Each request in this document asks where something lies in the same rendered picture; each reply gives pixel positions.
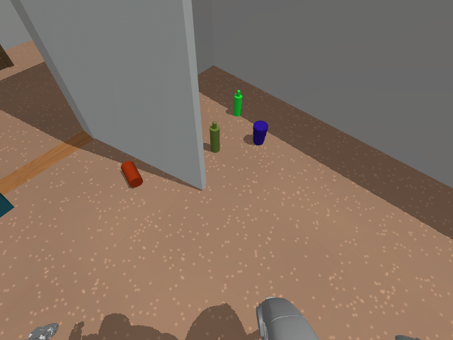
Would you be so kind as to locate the bookshelf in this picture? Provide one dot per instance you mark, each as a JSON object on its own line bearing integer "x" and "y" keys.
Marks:
{"x": 4, "y": 59}

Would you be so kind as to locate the left robot hand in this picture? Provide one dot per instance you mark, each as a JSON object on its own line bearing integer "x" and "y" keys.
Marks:
{"x": 44, "y": 333}

